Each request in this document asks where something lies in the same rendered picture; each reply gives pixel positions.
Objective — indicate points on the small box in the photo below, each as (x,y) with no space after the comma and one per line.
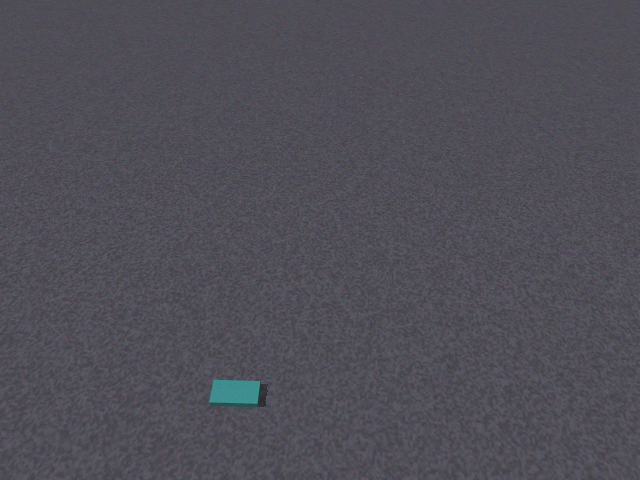
(235,393)

